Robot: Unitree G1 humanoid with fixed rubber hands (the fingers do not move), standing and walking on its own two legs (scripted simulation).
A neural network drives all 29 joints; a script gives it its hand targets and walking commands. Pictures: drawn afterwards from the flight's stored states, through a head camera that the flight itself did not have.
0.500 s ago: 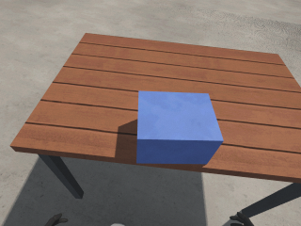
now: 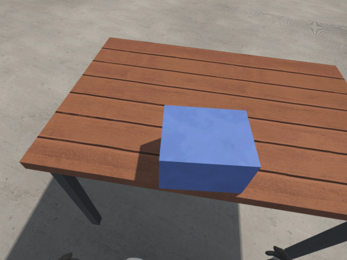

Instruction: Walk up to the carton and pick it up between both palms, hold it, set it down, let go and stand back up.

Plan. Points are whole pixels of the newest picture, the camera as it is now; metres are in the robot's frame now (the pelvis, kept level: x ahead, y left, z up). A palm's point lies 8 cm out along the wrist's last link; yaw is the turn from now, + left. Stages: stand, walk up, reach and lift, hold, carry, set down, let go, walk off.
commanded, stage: walk up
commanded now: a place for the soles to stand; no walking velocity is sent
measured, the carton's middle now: (202, 149) +0.39 -0.07 +0.01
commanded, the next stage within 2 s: reach and lift in 0.90 s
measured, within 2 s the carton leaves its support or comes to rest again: neither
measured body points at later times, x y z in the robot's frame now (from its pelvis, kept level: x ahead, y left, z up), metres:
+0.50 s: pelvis +0.00 +0.00 +0.00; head +0.01 +0.01 +0.45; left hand +0.07 +0.29 -0.12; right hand +0.14 -0.26 -0.10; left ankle +0.04 +0.14 -0.72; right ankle -0.05 -0.08 -0.72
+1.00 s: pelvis -0.01 +0.00 -0.01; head +0.01 +0.02 +0.44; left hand +0.09 +0.29 -0.13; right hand +0.13 -0.26 -0.11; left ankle +0.05 +0.14 -0.72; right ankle -0.05 -0.08 -0.72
